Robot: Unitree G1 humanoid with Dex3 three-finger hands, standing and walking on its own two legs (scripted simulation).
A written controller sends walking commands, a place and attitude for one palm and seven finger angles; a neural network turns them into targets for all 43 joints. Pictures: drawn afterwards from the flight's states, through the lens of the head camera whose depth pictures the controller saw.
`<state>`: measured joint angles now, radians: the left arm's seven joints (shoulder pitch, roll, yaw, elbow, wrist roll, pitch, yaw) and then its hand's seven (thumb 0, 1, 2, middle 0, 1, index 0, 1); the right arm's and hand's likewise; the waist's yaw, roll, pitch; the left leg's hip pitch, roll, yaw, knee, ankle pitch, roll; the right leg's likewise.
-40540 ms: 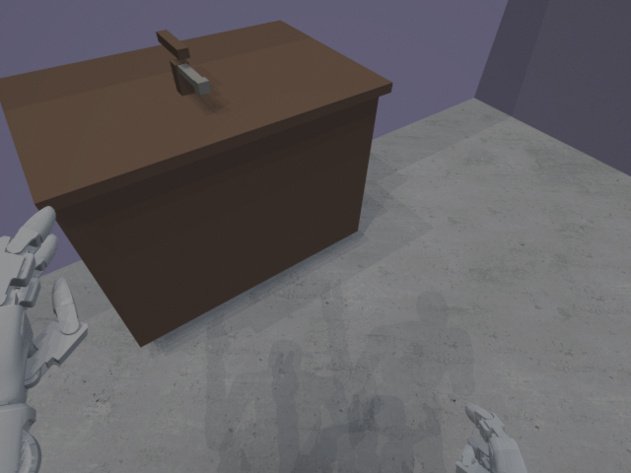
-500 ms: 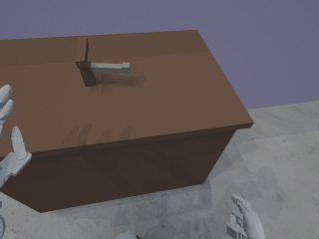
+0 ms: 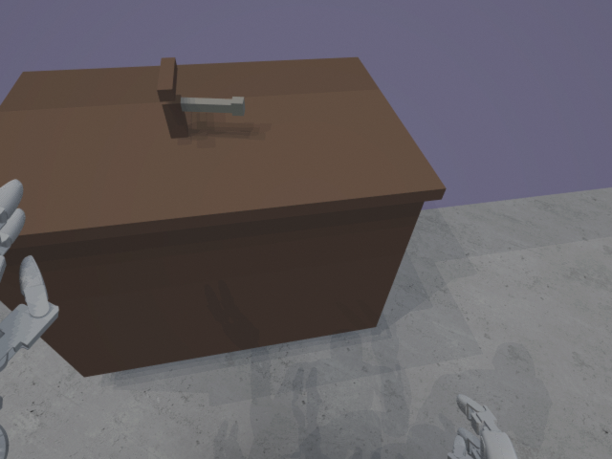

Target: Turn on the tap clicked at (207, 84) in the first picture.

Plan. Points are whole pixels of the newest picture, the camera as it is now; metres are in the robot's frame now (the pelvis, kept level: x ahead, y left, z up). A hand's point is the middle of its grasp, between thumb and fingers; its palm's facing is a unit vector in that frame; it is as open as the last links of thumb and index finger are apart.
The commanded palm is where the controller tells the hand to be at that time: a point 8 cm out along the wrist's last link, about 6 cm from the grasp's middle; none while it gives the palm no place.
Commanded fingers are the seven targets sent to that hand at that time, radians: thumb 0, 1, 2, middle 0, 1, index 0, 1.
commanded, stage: stop stepping back and stand still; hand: left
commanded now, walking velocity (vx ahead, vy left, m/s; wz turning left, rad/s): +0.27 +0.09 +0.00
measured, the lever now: (238, 106) +0.76 +0.18 +0.07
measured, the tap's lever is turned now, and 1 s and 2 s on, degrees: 79 79 79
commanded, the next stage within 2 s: stand and check the lever's angle in 1.70 s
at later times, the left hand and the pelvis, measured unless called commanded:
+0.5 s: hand (52, 439) +0.11 +0.20 +0.17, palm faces +0.37 -0.85 -0.38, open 7.4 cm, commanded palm +0.06 +0.24 +0.19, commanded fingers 0.00 0.90 0.90 -0.20 -0.30 -0.20 -0.30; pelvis -0.10 -0.04 +0.00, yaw +0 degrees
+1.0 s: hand out of the picture +0.09 +0.18 +0.17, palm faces +0.38 -0.84 -0.38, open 7.4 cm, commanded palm +0.04 +0.23 +0.19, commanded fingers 0.00 0.90 0.90 -0.20 -0.30 -0.20 -0.30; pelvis -0.11 -0.06 +0.01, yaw +1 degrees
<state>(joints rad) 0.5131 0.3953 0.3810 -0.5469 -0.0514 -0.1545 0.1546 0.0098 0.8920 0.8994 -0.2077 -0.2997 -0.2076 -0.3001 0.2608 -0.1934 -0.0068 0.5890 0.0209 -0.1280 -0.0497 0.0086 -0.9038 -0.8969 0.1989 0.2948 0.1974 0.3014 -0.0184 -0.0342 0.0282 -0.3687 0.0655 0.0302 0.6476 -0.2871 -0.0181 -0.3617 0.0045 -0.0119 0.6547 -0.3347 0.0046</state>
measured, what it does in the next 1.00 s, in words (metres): walks backwards: left foot, then right foot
